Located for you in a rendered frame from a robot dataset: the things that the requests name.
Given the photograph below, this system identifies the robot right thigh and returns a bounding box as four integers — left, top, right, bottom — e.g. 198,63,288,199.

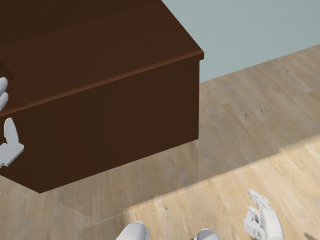
194,230,220,240

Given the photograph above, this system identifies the robot thigh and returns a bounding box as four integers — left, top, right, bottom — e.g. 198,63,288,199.
116,223,150,240
194,230,220,240

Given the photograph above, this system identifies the left robot hand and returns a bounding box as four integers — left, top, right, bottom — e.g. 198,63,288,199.
0,77,24,168

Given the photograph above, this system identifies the robot left thigh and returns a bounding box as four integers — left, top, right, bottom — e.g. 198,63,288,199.
116,223,150,240

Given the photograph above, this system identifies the counter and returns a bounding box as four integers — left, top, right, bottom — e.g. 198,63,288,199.
0,0,204,194

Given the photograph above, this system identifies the right robot hand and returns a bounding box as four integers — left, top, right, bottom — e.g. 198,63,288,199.
243,189,285,240

